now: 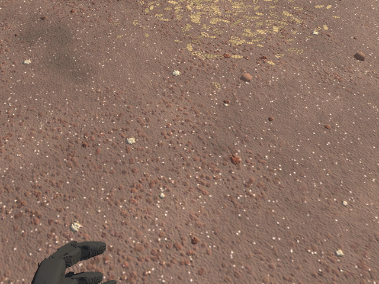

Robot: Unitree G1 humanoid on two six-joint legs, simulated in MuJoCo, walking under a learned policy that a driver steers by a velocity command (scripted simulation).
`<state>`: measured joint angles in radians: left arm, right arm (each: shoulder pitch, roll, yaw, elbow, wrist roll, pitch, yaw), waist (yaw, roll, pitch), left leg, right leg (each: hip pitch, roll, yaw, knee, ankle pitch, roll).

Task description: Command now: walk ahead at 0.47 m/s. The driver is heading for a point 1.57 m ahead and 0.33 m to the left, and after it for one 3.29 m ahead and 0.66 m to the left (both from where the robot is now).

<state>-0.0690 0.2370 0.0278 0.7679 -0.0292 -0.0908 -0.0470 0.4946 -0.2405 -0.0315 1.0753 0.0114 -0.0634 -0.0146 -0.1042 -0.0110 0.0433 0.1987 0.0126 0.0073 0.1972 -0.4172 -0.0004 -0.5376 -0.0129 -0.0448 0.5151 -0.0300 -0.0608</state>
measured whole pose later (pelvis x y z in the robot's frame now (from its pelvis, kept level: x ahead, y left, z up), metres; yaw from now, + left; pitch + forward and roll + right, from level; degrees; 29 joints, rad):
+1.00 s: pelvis +0.57 +0.02 +0.02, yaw +0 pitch +2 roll +2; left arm 0.02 0.25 0.04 0.86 -0.01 -0.08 -0.02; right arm 0.37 -0.25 -0.05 0.97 0.01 -0.08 0.00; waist -0.08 -0.04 0.01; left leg 0.05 -0.06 0.05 0.18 -0.26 0.04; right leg -0.62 -0.09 0.02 0.56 0.07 -0.01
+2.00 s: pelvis +1.11 +0.12 +0.02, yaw +31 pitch +2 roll +0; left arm 0.00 0.28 0.06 0.78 0.00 -0.10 -0.01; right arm 0.34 -0.27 -0.08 0.77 0.02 -0.05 -0.01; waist -0.07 -0.04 0.03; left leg -0.11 -0.10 -0.13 0.35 -0.26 0.08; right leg -0.63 -0.07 0.09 0.58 0.06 0.05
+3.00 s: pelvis +1.57 +0.41 +0.02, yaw +21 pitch +1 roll +3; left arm 0.13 0.30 0.07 0.76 -0.02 -0.03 -0.03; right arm 0.33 -0.28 -0.08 0.85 -0.01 -0.09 -0.01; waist -0.07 -0.04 0.02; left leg 0.00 -0.01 0.21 0.23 -0.25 0.01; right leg -0.69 -0.11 0.03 0.79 -0.01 0.00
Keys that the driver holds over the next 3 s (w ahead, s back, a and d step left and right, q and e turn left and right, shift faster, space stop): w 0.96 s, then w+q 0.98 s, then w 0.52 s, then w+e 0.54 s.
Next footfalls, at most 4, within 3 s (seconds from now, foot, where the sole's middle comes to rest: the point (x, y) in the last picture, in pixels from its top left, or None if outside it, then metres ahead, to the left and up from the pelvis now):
0.02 right None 0.20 -0.12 -0.76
0.54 left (143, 272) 0.51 0.12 -0.76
1.10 right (202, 188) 0.81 -0.12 -0.76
1.64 left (127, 145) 1.05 0.18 -0.76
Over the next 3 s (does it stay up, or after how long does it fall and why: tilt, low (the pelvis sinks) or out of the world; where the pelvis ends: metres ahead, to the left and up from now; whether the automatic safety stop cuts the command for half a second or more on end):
stays up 1.57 0.41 0.02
